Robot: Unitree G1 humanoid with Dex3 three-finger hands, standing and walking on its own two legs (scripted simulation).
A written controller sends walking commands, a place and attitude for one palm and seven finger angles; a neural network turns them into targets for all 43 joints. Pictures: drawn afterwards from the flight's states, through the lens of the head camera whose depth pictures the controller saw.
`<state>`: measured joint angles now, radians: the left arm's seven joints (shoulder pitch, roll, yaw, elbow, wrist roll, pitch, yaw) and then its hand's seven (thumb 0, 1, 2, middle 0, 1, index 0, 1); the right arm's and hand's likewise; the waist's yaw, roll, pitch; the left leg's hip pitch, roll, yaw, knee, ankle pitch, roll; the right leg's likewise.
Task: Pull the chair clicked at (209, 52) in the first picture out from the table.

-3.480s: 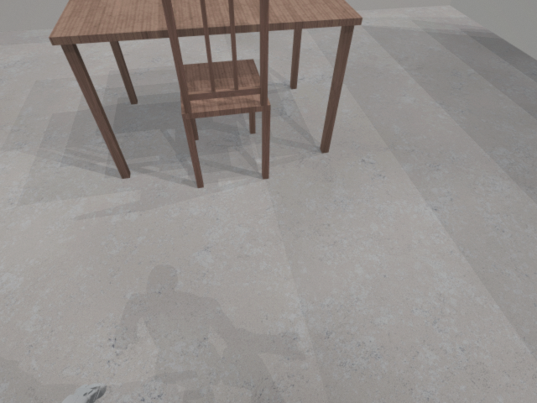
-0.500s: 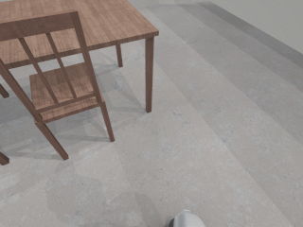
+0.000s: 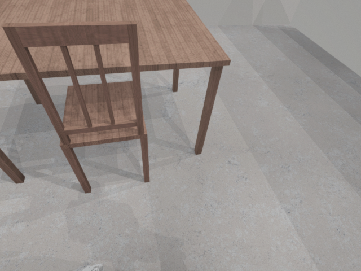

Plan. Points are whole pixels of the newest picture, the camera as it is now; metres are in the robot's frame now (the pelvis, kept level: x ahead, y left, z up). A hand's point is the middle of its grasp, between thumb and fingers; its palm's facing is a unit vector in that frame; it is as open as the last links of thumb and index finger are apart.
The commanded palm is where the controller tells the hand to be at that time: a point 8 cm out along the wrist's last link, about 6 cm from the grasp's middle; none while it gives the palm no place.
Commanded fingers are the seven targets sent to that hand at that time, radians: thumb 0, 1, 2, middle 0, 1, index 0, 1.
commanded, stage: turn to face it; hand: left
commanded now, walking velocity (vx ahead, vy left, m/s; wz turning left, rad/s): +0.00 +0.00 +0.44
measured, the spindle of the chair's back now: (78, 92) +0.68 +0.39 -0.04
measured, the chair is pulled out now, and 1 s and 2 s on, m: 0.00 0.00 0.00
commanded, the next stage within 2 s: take the last steps up to it in 0.48 s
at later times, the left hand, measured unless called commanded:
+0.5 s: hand out of the picture +0.03 +0.18 -0.15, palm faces +0.21 -0.93 -0.29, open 7.4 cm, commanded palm none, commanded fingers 0.00 0.90 0.90 -0.20 -0.30 -0.20 -0.30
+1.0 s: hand out of the picture -0.11 +0.17 -0.16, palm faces +0.37 -0.91 -0.20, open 7.3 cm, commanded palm none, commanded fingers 0.00 0.90 0.90 -0.20 -0.30 -0.20 -0.30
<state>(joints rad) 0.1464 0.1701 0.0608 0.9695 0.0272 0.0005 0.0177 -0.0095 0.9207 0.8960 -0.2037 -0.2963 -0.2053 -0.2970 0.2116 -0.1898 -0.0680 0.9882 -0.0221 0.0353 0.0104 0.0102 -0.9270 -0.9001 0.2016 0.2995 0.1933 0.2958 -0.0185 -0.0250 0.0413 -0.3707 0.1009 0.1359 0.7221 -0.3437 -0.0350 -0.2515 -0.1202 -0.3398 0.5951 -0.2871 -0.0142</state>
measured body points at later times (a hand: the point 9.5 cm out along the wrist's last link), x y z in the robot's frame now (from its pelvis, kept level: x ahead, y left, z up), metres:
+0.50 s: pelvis +0.01 -0.03 +0.00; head +0.03 -0.05 +0.45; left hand +0.02 +0.23 -0.13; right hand +0.11 -0.25 -0.16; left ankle +0.05 +0.10 -0.72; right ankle +0.04 -0.13 -0.73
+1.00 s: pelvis +0.01 +0.00 +0.01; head +0.01 +0.02 +0.46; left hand -0.13 +0.21 -0.15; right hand +0.14 -0.21 -0.13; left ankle -0.06 +0.10 -0.73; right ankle +0.04 -0.12 -0.71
